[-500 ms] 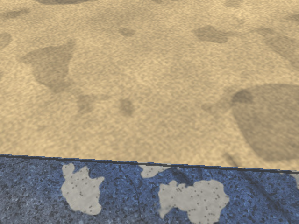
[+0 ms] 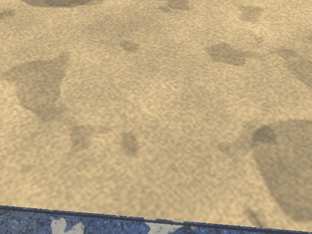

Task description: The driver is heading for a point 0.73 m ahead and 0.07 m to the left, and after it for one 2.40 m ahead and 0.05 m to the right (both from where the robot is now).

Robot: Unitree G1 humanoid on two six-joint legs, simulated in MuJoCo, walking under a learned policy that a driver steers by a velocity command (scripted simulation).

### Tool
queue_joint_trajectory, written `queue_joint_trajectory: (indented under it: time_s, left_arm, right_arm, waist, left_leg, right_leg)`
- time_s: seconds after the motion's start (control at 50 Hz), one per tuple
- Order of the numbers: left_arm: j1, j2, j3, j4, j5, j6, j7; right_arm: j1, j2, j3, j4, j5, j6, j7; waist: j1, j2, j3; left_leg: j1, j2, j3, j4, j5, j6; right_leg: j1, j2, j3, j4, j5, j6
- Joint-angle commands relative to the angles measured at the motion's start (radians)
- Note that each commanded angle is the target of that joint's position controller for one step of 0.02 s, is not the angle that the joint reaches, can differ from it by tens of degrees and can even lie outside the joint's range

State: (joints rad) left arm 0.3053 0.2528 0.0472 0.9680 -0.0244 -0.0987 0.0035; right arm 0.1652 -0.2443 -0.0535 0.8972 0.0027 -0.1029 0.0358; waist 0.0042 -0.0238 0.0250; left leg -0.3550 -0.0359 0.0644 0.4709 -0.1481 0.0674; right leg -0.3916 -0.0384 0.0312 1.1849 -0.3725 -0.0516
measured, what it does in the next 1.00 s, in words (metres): walks ahead: right foot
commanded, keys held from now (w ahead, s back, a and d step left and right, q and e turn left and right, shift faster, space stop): w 0.70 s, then w+q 0.26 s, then q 0.04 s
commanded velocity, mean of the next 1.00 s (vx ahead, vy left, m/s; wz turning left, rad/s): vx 0.50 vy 0.00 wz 0.08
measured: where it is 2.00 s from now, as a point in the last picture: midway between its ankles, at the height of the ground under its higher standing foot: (163, 178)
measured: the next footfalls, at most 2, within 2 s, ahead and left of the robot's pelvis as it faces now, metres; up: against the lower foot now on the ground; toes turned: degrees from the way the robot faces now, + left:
right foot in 0.44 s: +0.42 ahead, -0.15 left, +0.00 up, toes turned -3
left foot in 1.02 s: +0.72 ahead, +0.10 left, +0.00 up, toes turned +13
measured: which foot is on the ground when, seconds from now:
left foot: down 0.00-0.46, up 0.48-1.00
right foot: up 0.00-0.42, down 0.44-1.00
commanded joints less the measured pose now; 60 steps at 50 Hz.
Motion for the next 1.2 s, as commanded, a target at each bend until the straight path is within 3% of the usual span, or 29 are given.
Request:
queue_joint_trajectory:
  time_s: [0.02, 0.1, 0.14, 0.22, 0.32, 0.38, 0.42, 0.44, 0.46, 0.48, 0.5, 0.52, 0.54, 0.56, 0.6, 0.7, 0.8, 0.9, 0.96, 0.98, 1.0, 1.02, 1.04, 1.06, 1.08, 1.1, 1.12, 1.16, 1.2]
  left_arm:
    - [0.026, 0.07, 0.028, -0.059, 0.005, 0.002, 0.008]
    - [-0.067, 0.062, 0.033, -0.094, 0.017, 0.023, 0.015]
    - [-0.136, 0.057, 0.033, -0.116, 0.021, 0.021, 0.012]
    - [-0.268, 0.035, 0.022, -0.151, 0.015, 0.012, -0.002]
    - [-0.399, 0.037, 0.012, -0.202, 0.004, 0.002, -0.029]
    - [-0.373, 0.066, 0.018, -0.211, 0.001, -0.008, -0.045]
    - [-0.175, 0.123, 0.05, -0.154, 0.006, -0.011, -0.041]
    - [0.016, 0.183, 0.074, -0.102, 0.014, -0.01, -0.032]
    - [0.155, 0.283, 0.1, -0.074, 0.03, -0.005, -0.026]
    - [0.162, 0.221, 0.077, -0.069, 0.022, -0.002, -0.029]
    - [0.078, 0.163, 0.057, -0.081, 0.015, -0.004, -0.028]
    - [-0.016, 0.129, 0.045, -0.105, 0.016, -0.003, -0.027]
    - [-0.082, 0.1, 0.035, -0.112, 0.023, -0.005, -0.032]
    - [-0.115, 0.073, 0.027, -0.114, 0.031, -0.01, -0.035]
    - [-0.11, 0.071, 0.026, -0.098, 0.032, -0.015, -0.039]
    - [-0.021, 0.12, 0.036, -0.057, 0.029, -0.012, -0.01]
    - [0.033, 0.133, 0.037, -0.027, 0.027, -0.009, 0.005]
    - [0.082, 0.138, 0.045, 0.009, 0.022, 0.01, 0.011]
    - [0.039, 0.168, 0.055, -0.004, 0.016, 0.026, 0.019]
    - [0.014, 0.182, 0.059, -0.015, 0.017, 0.036, 0.025]
    - [-0.008, 0.179, 0.056, -0.029, 0.018, 0.048, 0.033]
    - [-0.001, 0.172, 0.048, -0.058, 0.027, 0.045, 0.04]
    - [0.114, 0.027, 0.0, -0.095, 0.064, 0.017, 0.019]
    - [0.069, 0.096, 0.008, -0.089, 0.034, -0.02, 0.004]
    - [-0.024, 0.135, 0.021, -0.123, -0.001, -0.034, -0.001]
    - [-0.073, 0.137, 0.02, -0.134, 0.0, -0.035, 0.006]
    - [-0.096, 0.147, 0.031, -0.134, 0.019, -0.024, 0.018]
    - [-0.078, 0.144, 0.043, -0.154, 0.03, 0.012, 0.031]
    - [-0.059, 0.109, 0.038, -0.164, 0.034, 0.034, 0.041]
  right_arm:
    - [0.036, -0.073, -0.012, -0.024, -0.013, -0.014, 0.003]
    - [0.102, -0.126, -0.024, 0.011, -0.008, -0.015, -0.018]
    - [0.135, -0.129, -0.023, 0.024, -0.005, -0.007, -0.03]
    - [0.194, -0.137, -0.021, 0.046, 0.005, 0.0, -0.039]
    - [0.271, -0.147, -0.027, 0.091, 0.011, 0.02, -0.043]
    - [0.253, -0.165, -0.037, 0.097, 0.015, 0.032, -0.049]
    - [0.204, -0.167, -0.037, 0.085, 0.016, 0.041, -0.05]
    - [0.196, -0.138, -0.023, 0.069, 0.007, 0.041, -0.049]
    - [0.306, -0.03, 0.01, 0.056, 0.0, 0.023, -0.039]
    - [0.301, -0.036, 0.013, 0.07, 0.009, -0.003, -0.032]
    - [0.211, -0.13, -0.013, 0.045, 0.037, -0.02, -0.027]
    - [0.139, -0.141, -0.015, 0.024, 0.045, -0.025, -0.03]
    - [0.103, -0.131, -0.02, 0.02, 0.032, -0.021, -0.037]
    - [0.115, -0.118, -0.027, 0.024, 0.022, -0.007, -0.043]
    - [0.156, -0.071, -0.025, 0.038, 0.017, 0.02, -0.046]
    - [0.01, -0.073, -0.033, -0.013, 0.002, 0.031, -0.05]
    - [-0.124, -0.046, -0.019, -0.048, 0.016, 0.028, -0.027]
    - [-0.228, -0.046, -0.009, -0.11, 0.023, 0.027, 0.003]
    - [-0.198, -0.073, -0.018, -0.131, 0.02, 0.025, 0.021]
    - [-0.127, -0.101, -0.034, -0.122, 0.014, 0.026, 0.023]
    - [0.025, -0.146, -0.062, -0.084, 0.01, 0.026, 0.022]
    - [0.166, -0.23, -0.092, -0.061, 0.002, 0.027, 0.008]
    - [0.183, -0.331, -0.105, -0.072, -0.004, 0.028, -0.002]
    - [0.223, -0.265, -0.085, -0.086, 0.0, 0.031, -0.005]
    - [0.165, -0.222, -0.072, -0.103, -0.002, 0.031, -0.009]
    - [0.093, -0.183, -0.063, -0.12, 0.009, 0.032, -0.012]
    - [0.034, -0.156, -0.056, -0.136, 0.014, 0.038, -0.015]
    - [-0.004, -0.149, -0.051, -0.154, -0.007, 0.046, -0.02]
    - [-0.003, -0.181, -0.06, -0.161, -0.011, 0.045, -0.025]
  waist:
    - [0.011, 0.094, -0.076]
    - [0.007, 0.07, -0.013]
    - [-0.011, 0.068, -0.001]
    - [-0.052, 0.077, 0.026]
    - [-0.091, 0.081, 0.068]
    - [-0.051, 0.104, 0.044]
    - [0.061, 0.114, -0.075]
    - [0.132, 0.074, -0.205]
    - [0.113, -0.151, -0.366]
    - [0.114, -0.218, -0.434]
    - [0.104, -0.16, -0.289]
    - [0.077, -0.093, -0.182]
    - [0.045, -0.033, -0.106]
    - [0.008, -0.044, -0.075]
    - [-0.023, -0.06, -0.058]
    - [-0.003, -0.03, 0.001]
    - [0.042, -0.034, 0.031]
    - [0.071, -0.022, 0.073]
    - [0.031, -0.055, 0.034]
    - [-0.013, -0.074, -0.01]
    - [-0.09, -0.055, -0.092]
    - [-0.14, 0.032, -0.193]
    - [-0.039, 0.299, -0.336]
    - [-0.095, 0.199, -0.485]
    - [-0.098, 0.158, -0.373]
    - [-0.073, 0.064, -0.259]
    - [-0.042, 0.011, -0.175]
    - [0.016, 0.035, -0.136]
    - [0.036, 0.063, -0.136]
  left_leg:
    - [0.205, 0.265, -0.315, -0.292, 0.117, 0.164]
    - [0.184, 0.258, -0.233, -0.349, 0.199, 0.18]
    - [0.215, 0.247, -0.202, -0.355, 0.217, 0.165]
    - [0.246, 0.217, -0.137, -0.362, 0.195, 0.131]
    - [0.396, 0.274, -0.141, -0.307, 0.202, 0.13]
    - [0.455, 0.305, -0.145, -0.227, 0.346, 0.107]
    - [0.418, 0.253, -0.096, -0.01, 0.64, 0.072]
    - [0.262, 0.198, -0.057, 0.233, 0.549, 0.039]
    - [-0.158, 0.038, -0.009, 0.648, 0.123, -0.037]
    - [-0.313, -0.018, -0.154, 0.82, -0.413, -0.034]
    - [-0.403, 0.049, -0.185, 0.891, -0.375, -0.013]
    - [-0.4, 0.105, -0.151, 0.86, -0.28, -0.002]
    - [-0.359, 0.143, -0.132, 0.792, -0.205, -0.004]
    - [-0.293, 0.175, -0.138, 0.732, -0.156, -0.004]
    - [-0.221, 0.188, -0.13, 0.676, -0.116, -0.013]
    - [-0.356, 0.196, -0.121, 0.441, 0.101, -0.054]
    - [-0.334, 0.156, -0.085, 0.218, 0.277, -0.044]
    - [-0.395, 0.129, -0.081, 0.127, 0.184, -0.005]
    - [-0.282, 0.077, -0.011, 0.114, 0.045, 0.036]
    - [-0.174, 0.032, 0.027, 0.113, 0.011, 0.052]
    - [0.021, -0.023, 0.052, 0.061, 0.069, 0.074]
    - [0.317, 0.072, -0.117, 0.054, 0.287, 0.127]
    - [0.711, 0.368, -0.624, 0.038, 0.516, 0.341]
    - [0.764, 0.412, -0.773, -0.049, 0.567, 0.38]
    - [0.674, 0.367, -0.608, -0.045, 0.625, 0.327]
    - [0.523, 0.315, -0.482, -0.058, 0.622, 0.279]
    - [0.363, 0.281, -0.413, -0.09, 0.614, 0.25]
    - [0.171, 0.242, -0.366, -0.138, 0.627, 0.242]
    - [0.105, 0.216, -0.321, -0.146, 0.687, 0.239]
  right_leg:
    - [-0.191, -0.11, 0.047, -0.012, 0.106, -0.004]
    - [-0.289, -0.125, 0.029, -0.166, 0.23, 0.031]
    - [-0.332, -0.121, 0.023, -0.275, 0.331, 0.043]
    - [-0.297, -0.083, -0.014, -0.497, 0.482, 0.041]
    - [-0.326, -0.054, -0.027, -0.629, 0.421, 0.023]
    - [-0.242, -0.028, -0.041, -0.674, 0.318, -0.015]
    - [0.055, 0.039, -0.094, -0.705, 0.31, -0.058]
    - [0.355, -0.032, -0.016, -0.67, 0.341, -0.106]
    - [0.775, -0.298, 0.419, -0.707, 0.215, -0.261]
    - [0.826, -0.369, 0.702, -0.864, 0.14, -0.298]
    - [0.708, -0.332, 0.574, -0.879, 0.1, -0.241]
    - [0.547, -0.295, 0.43, -0.902, 0.15, -0.206]
    - [0.395, -0.254, 0.33, -0.942, 0.219, -0.188]
    - [0.297, -0.216, 0.257, -0.976, 0.26, -0.169]
    - [0.207, -0.187, 0.189, -1.028, 0.295, -0.174]
    - [0.239, -0.179, 0.107, -1.078, 0.387, -0.178]
    - [0.301, -0.167, -0.018, -1.097, 0.377, -0.133]
    - [0.483, -0.232, -0.083, -1.038, 0.449, -0.115]
    - [0.524, -0.246, -0.131, -0.908, 0.777, -0.084]
    - [0.517, -0.229, -0.155, -0.784, 0.995, -0.064]
    - [0.469, -0.183, -0.191, -0.572, 1.095, -0.029]
    - [0.245, -0.129, -0.2, -0.278, 0.866, 0.026]
    - [-0.203, 0.089, -0.154, 0.134, -0.108, 0.107]
    - [-0.266, 0.102, 0.054, 0.275, -0.272, 0.098]
    - [-0.332, 0.043, 0.073, 0.276, -0.211, 0.078]
    - [-0.332, -0.004, 0.055, 0.198, -0.13, 0.072]
    - [-0.295, -0.03, 0.041, 0.125, -0.084, 0.079]
    - [-0.174, -0.045, 0.044, 0.04, -0.053, 0.086]
    - [-0.147, -0.026, 0.03, -0.063, -0.012, 0.102]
